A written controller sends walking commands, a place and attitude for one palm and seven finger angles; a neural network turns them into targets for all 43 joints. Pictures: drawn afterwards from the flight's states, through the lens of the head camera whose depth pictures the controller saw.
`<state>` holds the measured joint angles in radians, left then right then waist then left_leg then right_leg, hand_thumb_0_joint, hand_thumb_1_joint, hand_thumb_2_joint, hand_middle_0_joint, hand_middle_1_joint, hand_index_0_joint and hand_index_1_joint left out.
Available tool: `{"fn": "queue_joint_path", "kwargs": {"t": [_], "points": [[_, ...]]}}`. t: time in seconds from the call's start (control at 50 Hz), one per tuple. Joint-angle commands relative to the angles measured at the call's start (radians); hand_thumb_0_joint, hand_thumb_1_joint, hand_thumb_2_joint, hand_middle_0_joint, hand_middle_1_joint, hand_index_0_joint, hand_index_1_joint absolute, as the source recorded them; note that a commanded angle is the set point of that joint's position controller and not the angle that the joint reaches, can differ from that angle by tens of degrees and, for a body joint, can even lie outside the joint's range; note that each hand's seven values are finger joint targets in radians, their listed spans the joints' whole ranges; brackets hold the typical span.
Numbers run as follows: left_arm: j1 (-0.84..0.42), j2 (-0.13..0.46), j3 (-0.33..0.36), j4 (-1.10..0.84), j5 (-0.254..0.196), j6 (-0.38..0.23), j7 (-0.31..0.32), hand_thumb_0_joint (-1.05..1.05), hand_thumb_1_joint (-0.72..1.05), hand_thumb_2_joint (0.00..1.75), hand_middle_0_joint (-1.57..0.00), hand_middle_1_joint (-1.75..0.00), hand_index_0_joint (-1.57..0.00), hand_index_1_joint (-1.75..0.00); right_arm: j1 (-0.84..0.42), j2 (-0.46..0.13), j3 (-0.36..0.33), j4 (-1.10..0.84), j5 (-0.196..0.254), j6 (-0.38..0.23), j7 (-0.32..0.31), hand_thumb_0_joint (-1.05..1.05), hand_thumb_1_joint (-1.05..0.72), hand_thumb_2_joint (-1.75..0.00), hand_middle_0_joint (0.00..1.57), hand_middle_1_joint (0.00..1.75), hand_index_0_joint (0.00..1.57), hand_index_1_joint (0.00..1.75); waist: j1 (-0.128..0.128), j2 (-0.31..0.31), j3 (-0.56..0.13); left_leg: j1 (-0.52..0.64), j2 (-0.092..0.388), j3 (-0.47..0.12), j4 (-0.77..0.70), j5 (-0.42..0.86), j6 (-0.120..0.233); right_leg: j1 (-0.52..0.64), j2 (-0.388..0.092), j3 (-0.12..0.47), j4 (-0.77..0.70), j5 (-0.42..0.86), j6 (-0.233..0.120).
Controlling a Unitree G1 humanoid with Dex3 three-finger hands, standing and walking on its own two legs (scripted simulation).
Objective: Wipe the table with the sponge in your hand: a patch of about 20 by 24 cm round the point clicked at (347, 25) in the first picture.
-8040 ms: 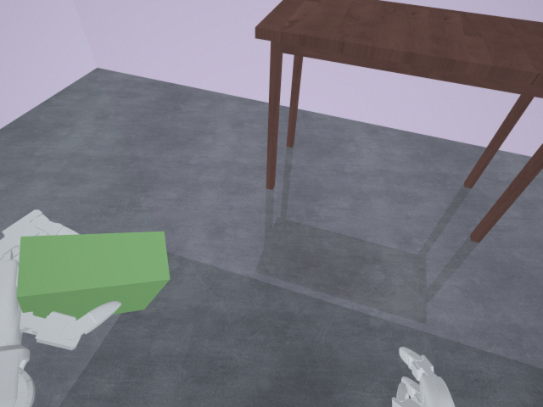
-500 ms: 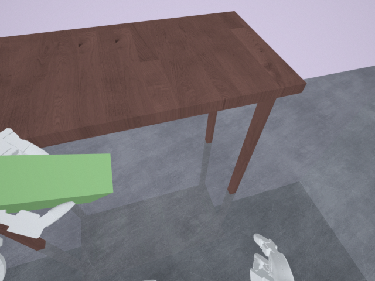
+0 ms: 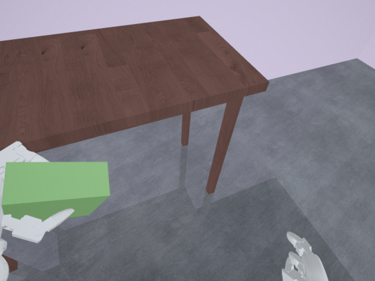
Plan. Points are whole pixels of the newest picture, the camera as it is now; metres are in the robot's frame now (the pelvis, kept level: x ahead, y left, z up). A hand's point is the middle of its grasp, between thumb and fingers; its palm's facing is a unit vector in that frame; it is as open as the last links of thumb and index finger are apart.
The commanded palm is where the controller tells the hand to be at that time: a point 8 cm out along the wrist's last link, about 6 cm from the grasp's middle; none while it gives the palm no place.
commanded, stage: come to a stop and stand still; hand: left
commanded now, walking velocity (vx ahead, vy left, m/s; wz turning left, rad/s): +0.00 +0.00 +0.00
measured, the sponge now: (71, 193) +0.24 +0.21 +0.12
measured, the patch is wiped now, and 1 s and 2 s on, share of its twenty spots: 0.00 0.00 0.00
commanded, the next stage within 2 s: look again from close up in 0.50 s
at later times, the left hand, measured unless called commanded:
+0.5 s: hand out of the picture +0.22 +0.28 +0.17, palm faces +0.44 -0.83 -0.35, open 9.7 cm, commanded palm +0.15 +0.32 +0.18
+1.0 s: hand out of the picture +0.22 +0.30 +0.17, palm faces +0.44 -0.82 -0.37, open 9.7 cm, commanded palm +0.16 +0.33 +0.18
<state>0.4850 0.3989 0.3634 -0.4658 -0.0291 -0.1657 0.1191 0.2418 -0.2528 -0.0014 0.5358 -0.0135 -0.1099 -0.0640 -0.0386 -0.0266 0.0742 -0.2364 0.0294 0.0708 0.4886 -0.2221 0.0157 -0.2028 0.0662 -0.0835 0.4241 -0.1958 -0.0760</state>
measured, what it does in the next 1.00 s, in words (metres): stands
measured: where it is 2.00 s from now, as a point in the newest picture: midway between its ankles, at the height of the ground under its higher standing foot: outside the picture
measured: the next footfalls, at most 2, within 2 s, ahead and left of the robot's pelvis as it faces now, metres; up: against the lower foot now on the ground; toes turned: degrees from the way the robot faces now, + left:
left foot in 1.74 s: +0.17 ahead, +0.48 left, +0.00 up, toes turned -4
right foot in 1.90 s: +0.11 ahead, +0.09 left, +0.00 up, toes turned -6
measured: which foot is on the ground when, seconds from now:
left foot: down 0.00-1.00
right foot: down 0.00-1.00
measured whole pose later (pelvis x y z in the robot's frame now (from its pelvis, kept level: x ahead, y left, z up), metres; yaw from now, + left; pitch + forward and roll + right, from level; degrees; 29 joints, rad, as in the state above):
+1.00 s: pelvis +0.01 +0.05 +0.00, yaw +2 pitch -1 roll -1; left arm 0.45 0.34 0.35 -0.51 -0.05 -0.16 0.15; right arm 0.16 -0.20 0.04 0.56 -0.03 -0.08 -0.06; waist 0.02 0.02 0.07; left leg -0.23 -0.04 0.07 0.44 -0.20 0.08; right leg -0.19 0.00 -0.08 0.39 -0.18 -0.01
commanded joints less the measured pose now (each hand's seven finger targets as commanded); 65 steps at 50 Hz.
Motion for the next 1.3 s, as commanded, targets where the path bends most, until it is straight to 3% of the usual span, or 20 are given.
{"fn": "queue_joint_path", "kwargs": {"t": [0.0, 0.04, 0.12, 0.22, 0.24, 0.34, 0.46, 0.6, 0.64, 0.78, 0.94, 0.98, 1.04, 1.1, 1.16, 1.2, 1.22, 1.24, 1.26, 1.28], "points": [[-0.078, 0.148, 0.147, -0.309, -0.028, -0.104, 0.046, 0.00, 0.10, 1.30, -1.20, -1.60, -1.20, -1.60, -0.118, -0.090, -0.020, -0.156, 0.000, -0.078, -0.005, 0.00, -0.90, -0.90, 0.20, 0.30, 0.20, 0.30, 0.053, 0.144, -0.237, 0.063, 0.044, -0.087, -0.062, 0.196, 0.012, 0.121, -0.137, 0.114, -0.067, 0.205, 0.052], [-0.042, 0.077, 0.087, -0.222, -0.029, -0.092, 0.038, 0.00, 0.10, 1.30, -1.20, -1.60, -1.20, -1.60, -0.112, -0.093, -0.024, -0.140, -0.001, -0.086, -0.001, 0.00, -0.90, -0.90, 0.20, 0.30, 0.20, 0.30, 0.048, 0.090, -0.218, 0.088, 0.043, -0.086, -0.066, 0.191, 0.013, 0.087, -0.135, 0.113, -0.080, 0.212, 0.057], [-0.083, 0.050, 0.049, -0.124, -0.021, -0.065, 0.032, 0.00, 0.10, 1.30, -1.20, -1.60, -1.20, -1.60, -0.111, -0.097, -0.029, -0.109, 0.002, -0.071, 0.003, 0.00, -0.90, -0.90, 0.20, 0.30, 0.20, 0.30, 0.038, -0.018, -0.126, 0.057, 0.042, -0.095, -0.085, 0.059, 0.015, 0.003, -0.133, 0.127, -0.139, 0.051, 0.065], [-0.213, 0.080, 0.048, -0.132, -0.008, -0.055, 0.033, 0.00, 0.10, 1.30, -1.20, -1.60, -1.20, -1.60, -0.136, -0.076, -0.014, -0.109, 0.000, -0.049, -0.005, 0.00, -0.90, -0.90, 0.20, 0.30, 0.20, 0.30, 0.040, -0.007, -0.072, 0.037, 0.039, -0.112, -0.145, -0.071, 0.015, -0.050, -0.120, 0.124, -0.182, -0.121, 0.065], [-0.257, 0.118, 0.071, -0.180, -0.003, -0.057, 0.037, 0.00, 0.10, 1.30, -1.20, -1.60, -1.20, -1.60, -0.147, -0.081, -0.015, -0.110, -0.004, -0.047, -0.009, 0.00, -0.90, -0.90, 0.20, 0.30, 0.20, 0.30, 0.042, 0.059, -0.090, 0.046, 0.036, -0.109, -0.160, -0.066, 0.012, -0.037, -0.114, 0.122, -0.171, -0.105, 0.063], [-0.250, 0.134, 0.088, -0.273, -0.003, -0.055, 0.050, 0.00, 0.10, 1.30, -1.20, -1.60, -1.20, -1.60, -0.164, -0.065, 0.002, -0.132, -0.016, -0.049, -0.011, 0.00, -0.90, -0.90, 0.20, 0.30, 0.20, 0.30, 0.058, 0.162, -0.158, 0.029, 0.055, -0.142, -0.217, -0.038, 0.011, 0.073, -0.091, 0.090, -0.093, 0.014, 0.059], [-0.082, 0.081, 0.080, -0.237, -0.021, -0.043, 0.047, 0.00, 0.10, 1.30, -1.20, -1.60, -1.20, -1.60, -0.156, -0.061, -0.003, -0.141, -0.012, -0.042, 0.000, 0.00, -0.90, -0.90, 0.20, 0.30, 0.20, 0.30, 0.059, 0.094, -0.214, 0.038, 0.042, -0.115, -0.137, 0.178, -0.008, 0.136, -0.112, 0.082, -0.080, 0.156, 0.050], [-0.065, 0.090, 0.092, -0.210, -0.029, -0.046, 0.042, 0.00, 0.10, 1.30, -1.20, -1.60, -1.20, -1.60, -0.160, -0.076, -0.016, -0.137, -0.002, -0.019, -0.006, 0.00, -0.90, -0.90, 0.20, 0.30, 0.20, 0.30, 0.052, 0.055, -0.175, 0.013, 0.047, -0.122, -0.144, 0.121, -0.009, 0.095, -0.113, 0.081, -0.083, 0.114, 0.056], [-0.101, 0.108, 0.098, -0.246, -0.026, -0.052, 0.046, 0.00, 0.10, 1.30, -1.20, -1.60, -1.20, -1.60, -0.166, -0.080, -0.016, -0.135, -0.004, -0.022, -0.011, 0.00, -0.90, -0.90, 0.20, 0.30, 0.20, 0.30, 0.052, 0.102, -0.171, 0.019, 0.046, -0.133, -0.158, 0.128, -0.014, 0.086, -0.109, 0.078, -0.070, 0.111, 0.055], [-0.140, 0.098, 0.075, -0.289, -0.018, -0.063, 0.054, 0.00, 0.10, 1.30, -1.20, -1.60, -1.20, -1.60, -0.166, -0.082, -0.016, -0.133, -0.008, -0.032, -0.015, 0.00, -0.90, -0.90, 0.20, 0.30, 0.20, 0.30, 0.059, 0.150, -0.182, 0.033, 0.061, -0.160, -0.187, 0.119, -0.032, 0.090, -0.092, 0.069, -0.044, 0.083, 0.057], [-0.067, 0.094, 0.095, -0.228, -0.024, -0.055, 0.054, 0.00, 0.10, 1.30, -1.20, -1.60, -1.20, -1.60, -0.164, -0.082, -0.023, -0.129, -0.008, -0.022, -0.011, 0.00, -0.90, -0.90, 0.20, 0.30, 0.20, 0.30, 0.057, 0.094, -0.184, 0.012, 0.047, -0.137, -0.154, 0.125, -0.030, 0.107, -0.111, 0.084, -0.065, 0.108, 0.048], [-0.067, 0.087, 0.087, -0.226, -0.027, -0.059, 0.053, 0.00, 0.10, 1.30, -1.20, -1.60, -1.20, -1.60, -0.166, -0.085, -0.026, -0.134, -0.008, -0.015, -0.007, 0.00, -0.90, -0.90, 0.20, 0.30, 0.20, 0.30, 0.052, 0.077, -0.189, -0.016, 0.044, -0.137, -0.128, 0.069, -0.018, 0.116, -0.133, 0.094, -0.055, 0.077, 0.041], [-0.073, 0.105, 0.091, -0.230, -0.026, -0.060, 0.057, 0.00, 0.10, 1.30, -1.20, -1.60, -1.20, -1.60, -0.168, -0.092, -0.030, -0.138, -0.013, -0.010, -0.004, 0.00, -0.90, -0.90, 0.20, 0.30, 0.20, 0.30, 0.043, 0.060, -0.161, -0.049, 0.026, -0.134, -0.054, -0.060, 0.011, 0.056, -0.201, 0.173, -0.087, -0.064, 0.010], [-0.094, 0.100, 0.079, -0.238, -0.027, -0.065, 0.061, 0.00, 0.10, 1.30, -1.20, -1.60, -1.20, -1.60, -0.162, -0.087, -0.031, -0.135, -0.005, 0.003, 0.004, 0.00, -0.90, -0.90, 0.20, 0.30, 0.20, 0.30, 0.035, -0.046, -0.133, -0.091, 0.003, -0.121, 0.109, -0.125, 0.022, -0.005, -0.309, 0.295, -0.140, -0.223, -0.045], [-0.128, 0.117, 0.083, -0.259, -0.023, -0.072, 0.070, 0.00, 0.10, 1.30, -1.20, -1.60, -1.20, -1.60, -0.161, -0.088, -0.033, -0.125, 0.005, 0.015, 0.011, 0.00, -0.90, -0.90, 0.20, 0.30, 0.20, 0.30, 0.033, -0.060, -0.107, -0.146, 0.010, -0.117, 0.232, -0.145, 0.018, -0.012, -0.400, 0.368, -0.131, -0.230, -0.099], [-0.140, 0.127, 0.098, -0.272, -0.021, -0.077, 0.071, 0.00, 0.10, 1.30, -1.20, -1.60, -1.20, -1.60, -0.151, -0.100, -0.037, -0.116, 0.007, 0.019, 0.019, 0.00, -0.90, -0.90, 0.20, 0.30, 0.20, 0.30, 0.021, -0.017, -0.121, -0.080, 0.033, -0.137, 0.132, -0.110, 0.022, -0.028, -0.366, 0.296, -0.028, -0.130, -0.070], [-0.131, 0.132, 0.106, -0.280, -0.022, -0.080, 0.068, 0.00, 0.10, 1.30, -1.20, -1.60, -1.20, -1.60, -0.147, -0.105, -0.039, -0.115, 0.008, 0.021, 0.017, 0.00, -0.90, -0.90, 0.20, 0.30, 0.20, 0.30, 0.014, 0.056, -0.134, -0.017, 0.036, -0.153, 0.039, -0.053, 0.023, -0.056, -0.290, 0.214, 0.072, -0.085, -0.035], [-0.125, 0.139, 0.111, -0.302, -0.022, -0.080, 0.062, 0.00, 0.10, 1.30, -1.20, -1.60, -1.20, -1.60, -0.159, -0.120, -0.045, -0.123, 0.007, 0.019, 0.009, 0.00, -0.90, -0.90, 0.20, 0.30, 0.20, 0.30, 0.019, 0.202, -0.133, 0.050, 0.068, -0.208, -0.057, 0.029, 0.033, -0.114, -0.181, 0.119, 0.199, -0.060, 0.012], [-0.118, 0.139, 0.116, -0.320, -0.020, -0.084, 0.059, 0.00, 0.10, 1.30, -1.20, -1.60, -1.20, -1.60, -0.159, -0.107, -0.038, -0.137, 0.006, 0.015, 0.011, 0.00, -0.90, -0.90, 0.20, 0.30, 0.20, 0.30, 0.030, 0.294, -0.132, 0.135, 0.143, -0.341, -0.158, 0.167, 0.029, -0.219, -0.086, 0.019, 0.357, -0.140, 0.058], [-0.135, 0.152, 0.115, -0.349, -0.019, -0.093, 0.057, 0.00, 0.10, 1.30, -1.20, -1.60, -1.20, -1.60, -0.168, -0.091, -0.040, -0.147, -0.005, 0.004, 0.015, 0.00, -0.90, -0.90, 0.20, 0.30, 0.20, 0.30, 0.026, 0.342, -0.130, 0.220, 0.182, -0.407, -0.222, 0.296, 0.017, -0.336, -0.055, 0.015, 0.489, -0.323, 0.069]]}}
